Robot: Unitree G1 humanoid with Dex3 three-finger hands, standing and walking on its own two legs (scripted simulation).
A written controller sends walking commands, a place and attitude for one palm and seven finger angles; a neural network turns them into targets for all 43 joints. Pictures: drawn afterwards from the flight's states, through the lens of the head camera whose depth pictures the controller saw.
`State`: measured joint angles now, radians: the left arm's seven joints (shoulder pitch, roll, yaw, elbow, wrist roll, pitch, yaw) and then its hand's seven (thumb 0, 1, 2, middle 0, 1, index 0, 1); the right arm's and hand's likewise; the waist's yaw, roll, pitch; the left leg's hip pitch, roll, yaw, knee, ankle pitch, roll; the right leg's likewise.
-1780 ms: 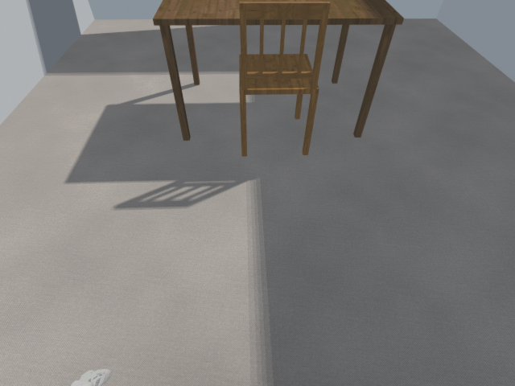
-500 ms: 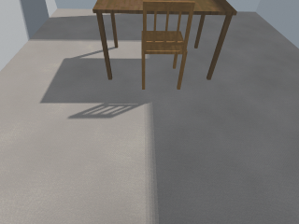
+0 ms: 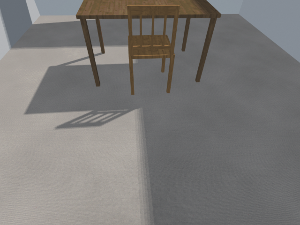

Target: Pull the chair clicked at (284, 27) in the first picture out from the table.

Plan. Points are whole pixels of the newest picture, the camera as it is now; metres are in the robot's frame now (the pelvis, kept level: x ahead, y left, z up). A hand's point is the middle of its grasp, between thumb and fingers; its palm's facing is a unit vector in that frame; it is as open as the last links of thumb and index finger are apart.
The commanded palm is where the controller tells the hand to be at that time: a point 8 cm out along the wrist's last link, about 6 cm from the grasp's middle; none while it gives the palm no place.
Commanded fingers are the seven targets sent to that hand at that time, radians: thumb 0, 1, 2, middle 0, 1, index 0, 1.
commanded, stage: walk to a spot facing it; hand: left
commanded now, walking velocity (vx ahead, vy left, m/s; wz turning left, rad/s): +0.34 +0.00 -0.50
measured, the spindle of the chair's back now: (152, 31) +1.50 +0.09 -0.12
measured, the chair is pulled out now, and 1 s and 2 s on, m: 0.00 0.00 0.00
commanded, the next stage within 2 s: turn to face it in 1.92 s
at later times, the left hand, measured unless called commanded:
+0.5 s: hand out of the picture +0.13 +0.14 -0.16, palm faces -0.10 -0.98 -0.16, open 7.3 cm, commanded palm none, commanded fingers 0.00 0.90 0.90 -0.20 -0.30 -0.20 -0.30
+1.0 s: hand (124, 131) +0.52 +0.15 -0.17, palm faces -0.34 -0.93 -0.14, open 7.3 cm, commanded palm none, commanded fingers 0.00 0.90 0.90 -0.20 -0.30 -0.20 -0.30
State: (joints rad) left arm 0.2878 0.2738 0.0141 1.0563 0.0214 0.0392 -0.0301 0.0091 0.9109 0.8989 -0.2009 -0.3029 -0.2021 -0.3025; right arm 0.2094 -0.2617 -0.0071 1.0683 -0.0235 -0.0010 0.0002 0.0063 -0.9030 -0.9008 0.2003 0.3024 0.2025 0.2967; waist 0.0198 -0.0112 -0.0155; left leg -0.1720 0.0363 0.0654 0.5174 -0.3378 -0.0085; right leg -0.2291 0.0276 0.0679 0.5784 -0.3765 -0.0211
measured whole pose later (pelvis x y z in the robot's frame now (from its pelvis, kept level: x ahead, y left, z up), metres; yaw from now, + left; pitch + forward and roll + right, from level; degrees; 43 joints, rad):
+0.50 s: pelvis +0.16 -0.03 +0.00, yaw -11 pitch +0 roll -1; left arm 0.44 0.13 0.02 1.08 0.02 -0.06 0.01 0.01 0.91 0.90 -0.20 -0.30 -0.20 -0.30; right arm 0.12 -0.18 -0.05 0.98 -0.02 -0.02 0.03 0.01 -0.91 -0.90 0.20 0.30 0.20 0.30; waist 0.03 0.01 0.03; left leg -0.62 0.12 0.07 0.89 -0.17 -0.04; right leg 0.00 0.05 0.03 0.32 -0.33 -0.04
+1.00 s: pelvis +0.39 +0.01 +0.01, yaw -22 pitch -1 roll -1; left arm 0.20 0.20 0.09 1.00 0.04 0.02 -0.02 0.01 0.92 0.90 -0.19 -0.30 -0.20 -0.30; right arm 0.42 -0.15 -0.04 1.11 -0.02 -0.09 -0.03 0.00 -0.92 -0.90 0.20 0.30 0.20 0.30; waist -0.02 -0.05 0.01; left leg -0.05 0.01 0.29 0.33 -0.29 0.07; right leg -0.65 -0.11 -0.02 1.07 -0.09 0.02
